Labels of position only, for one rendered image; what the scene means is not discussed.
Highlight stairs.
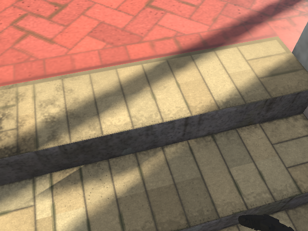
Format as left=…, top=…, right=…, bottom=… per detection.
left=0, top=90, right=308, bottom=231

